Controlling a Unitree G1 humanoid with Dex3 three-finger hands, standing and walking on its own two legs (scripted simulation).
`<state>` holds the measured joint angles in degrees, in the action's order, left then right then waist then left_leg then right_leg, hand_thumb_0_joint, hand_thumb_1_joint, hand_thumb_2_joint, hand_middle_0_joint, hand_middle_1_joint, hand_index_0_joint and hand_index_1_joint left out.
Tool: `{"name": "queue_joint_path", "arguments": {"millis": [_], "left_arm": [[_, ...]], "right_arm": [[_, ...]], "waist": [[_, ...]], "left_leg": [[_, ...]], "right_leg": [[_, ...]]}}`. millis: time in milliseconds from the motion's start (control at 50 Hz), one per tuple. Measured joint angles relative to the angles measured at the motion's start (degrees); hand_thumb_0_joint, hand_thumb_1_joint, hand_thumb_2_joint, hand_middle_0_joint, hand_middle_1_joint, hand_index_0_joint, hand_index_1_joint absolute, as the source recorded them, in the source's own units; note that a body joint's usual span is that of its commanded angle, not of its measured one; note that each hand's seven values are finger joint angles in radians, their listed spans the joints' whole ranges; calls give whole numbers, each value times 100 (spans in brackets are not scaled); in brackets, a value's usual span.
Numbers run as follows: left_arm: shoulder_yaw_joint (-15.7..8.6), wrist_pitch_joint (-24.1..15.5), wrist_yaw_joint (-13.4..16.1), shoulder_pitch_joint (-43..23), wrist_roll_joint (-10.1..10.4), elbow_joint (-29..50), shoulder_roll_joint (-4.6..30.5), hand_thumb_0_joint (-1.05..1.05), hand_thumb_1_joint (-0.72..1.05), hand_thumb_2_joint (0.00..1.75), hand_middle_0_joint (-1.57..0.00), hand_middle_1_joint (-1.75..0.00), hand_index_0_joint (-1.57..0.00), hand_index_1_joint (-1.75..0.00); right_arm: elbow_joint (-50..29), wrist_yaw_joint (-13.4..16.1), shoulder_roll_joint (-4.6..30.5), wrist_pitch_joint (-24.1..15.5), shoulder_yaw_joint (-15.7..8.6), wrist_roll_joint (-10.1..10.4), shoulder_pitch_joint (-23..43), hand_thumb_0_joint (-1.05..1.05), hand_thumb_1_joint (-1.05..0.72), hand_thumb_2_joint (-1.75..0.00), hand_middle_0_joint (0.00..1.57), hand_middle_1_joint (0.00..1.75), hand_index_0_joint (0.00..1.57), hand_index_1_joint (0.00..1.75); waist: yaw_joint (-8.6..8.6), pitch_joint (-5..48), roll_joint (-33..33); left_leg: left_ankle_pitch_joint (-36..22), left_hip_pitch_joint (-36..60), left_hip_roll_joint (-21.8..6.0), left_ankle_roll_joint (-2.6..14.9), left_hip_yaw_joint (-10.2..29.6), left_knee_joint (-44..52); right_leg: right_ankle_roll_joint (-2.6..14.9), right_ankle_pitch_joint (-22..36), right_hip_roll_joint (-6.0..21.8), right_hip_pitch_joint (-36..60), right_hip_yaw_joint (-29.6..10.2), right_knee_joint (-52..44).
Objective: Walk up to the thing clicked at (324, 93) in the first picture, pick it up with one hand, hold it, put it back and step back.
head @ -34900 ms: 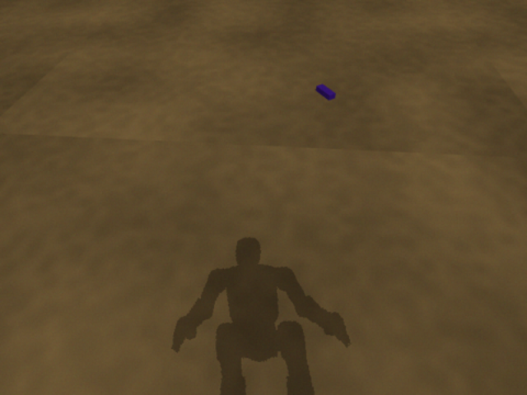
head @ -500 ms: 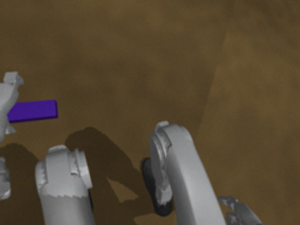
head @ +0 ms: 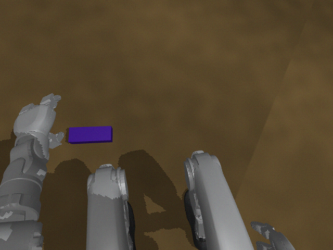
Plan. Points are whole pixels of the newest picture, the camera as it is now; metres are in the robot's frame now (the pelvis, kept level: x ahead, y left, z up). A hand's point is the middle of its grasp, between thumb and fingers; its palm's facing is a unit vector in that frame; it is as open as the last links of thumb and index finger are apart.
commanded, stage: home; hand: left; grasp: from above
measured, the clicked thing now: (91, 135) +0.47 +0.24 -0.38
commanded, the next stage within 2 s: none
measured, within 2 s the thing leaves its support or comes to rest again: neither
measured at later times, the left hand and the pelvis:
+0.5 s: hand (14, 207) +0.25 +0.22 +0.09, palm faces -0.05 -0.91 -0.41, open 7.4 cm; pelvis +0.01 +0.00 +0.18, yaw +4 degrees
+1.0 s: hand out of the picture +0.21 +0.20 +0.27, palm faces +0.16 -0.97 -0.21, open 7.4 cm; pelvis +0.07 +0.00 +0.31, yaw +6 degrees
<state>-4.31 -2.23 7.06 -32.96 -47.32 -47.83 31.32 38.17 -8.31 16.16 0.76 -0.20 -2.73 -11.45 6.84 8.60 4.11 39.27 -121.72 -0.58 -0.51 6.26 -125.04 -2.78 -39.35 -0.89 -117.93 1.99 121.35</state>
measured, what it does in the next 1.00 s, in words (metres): rises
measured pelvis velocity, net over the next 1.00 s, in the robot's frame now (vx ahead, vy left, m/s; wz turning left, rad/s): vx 0.07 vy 0.00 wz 0.10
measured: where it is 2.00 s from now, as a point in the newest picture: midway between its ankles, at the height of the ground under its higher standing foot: (163, 237)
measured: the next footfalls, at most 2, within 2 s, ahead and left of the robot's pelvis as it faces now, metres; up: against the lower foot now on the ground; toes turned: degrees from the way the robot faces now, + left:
none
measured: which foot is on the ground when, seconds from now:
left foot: down 0.00-1.00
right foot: down 0.00-1.00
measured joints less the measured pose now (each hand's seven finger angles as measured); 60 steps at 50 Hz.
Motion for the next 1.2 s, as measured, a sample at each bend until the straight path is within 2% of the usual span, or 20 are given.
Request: {"name": "queue_joint_path", "arguments": {"millis": [120, 180, 340, 460, 520, 660, 760, 840, 1000, 1200], "left_arm": [[185, 336, -392, 1113, 1117, 1290, -351, 0, 67, 86, -21, -34, -21, -34], [283, 523, -476, 1591, 1557, 1753, -506, 0, 77, 87, -21, -33, -21, -32], [386, 1220, -476, 2744, 2699, 2730, -935, 0, 87, 89, -21, -31, -21, -30], [387, 1753, -401, 3540, 3640, 3402, -1208, 1, 89, 89, -21, -31, -21, -30], [362, 1976, -336, 3892, 4024, 3691, -1331, 1, 89, 89, -21, -31, -21, -30], [222, 2471, -250, 4635, 4687, 4239, -1623, 1, 90, 90, -21, -31, -20, -30], [149, 2731, -266, 5232, 5009, 4723, -1803, 1, 90, 90, -21, -31, -20, -30], [158, 2855, -315, 5730, 5114, 5169, -1888, 1, 90, 90, -20, -31, -20, -30], [207, 2917, -482, 6291, 5101, 5638, -1905, 1, 90, 90, -20, -31, -20, -30], [252, 2909, -654, 6189, 5012, 5451, -1902, 1, 90, 90, -20, -30, -20, -30]], "right_arm": [[-252, 295, 79, 17, -196, 165, 282, 0, -91, -89, 21, 29, 20, 30], [-368, 439, 94, -52, -221, 241, 471, 0, -91, -90, 20, 29, 20, 30], [-633, 783, -84, -322, -45, 403, 802, 0, -91, -90, 20, 29, 20, 30], [-758, 1000, -330, -483, 173, 477, 666, 0, -91, -90, 21, 29, 20, 30], [-761, 1109, -429, -552, 253, 489, 499, 0, -91, -90, 21, 29, 20, 30], [-717, 1425, -515, -698, 377, 507, -47, 1, -90, -90, 21, 30, 20, 30], [-743, 1658, -481, -851, 365, 505, -444, 1, -90, -90, 21, 30, 20, 30], [-799, 1794, -432, -985, 300, 473, -673, 1, -90, -90, 21, 30, 20, 30], [-893, 1917, -361, -1226, 206, 403, -698, 1, -90, -90, 21, 29, 20, 30], [-906, 1881, -359, -1469, 223, 321, -425, 1, -90, -90, 21, 30, 20, 30]], "waist": [[-292, 202, -183], [-363, 251, -254], [-384, 310, -291], [-351, 294, -277], [-330, 281, -246], [-269, 226, -168], [-237, 190, -136], [-247, 196, -112], [-326, 230, -54], [-455, 114, -156]], "left_leg": [[-170, 841, -26, -11, -44, 831], [-247, 1310, -28, -16, -63, 1224], [-429, 2634, -31, -18, -105, 2294], [-544, 3715, -45, -27, -141, 3161], [-598, 4287, -58, -32, -154, 3609], [-796, 5658, -95, -40, -169, 4747], [-959, 6585, -125, -38, -191, 5533], [-1080, 7226, -144, -36, -224, 6080], [-1202, 7966, -131, -26, -255, 6656], [-1230, 8159, -91, -50, -223, 6750]], "right_leg": [[56, 177, 22, 812, 7, -805], [72, 253, 39, 1281, 9, -1194], [103, 431, 80, 2605, 21, -2257], [119, 547, 96, 3672, 22, -3111], [127, 608, 96, 4241, 27, -3563], [150, 834, 82, 5623, 54, -4739], [158, 1025, 65, 6558, 57, -5561], [164, 1167, 54, 7198, 42, -6129], [163, 1285, 75, 7936, 31, -6701], [183, 1261, 114, 8124, 66, -6736]]}}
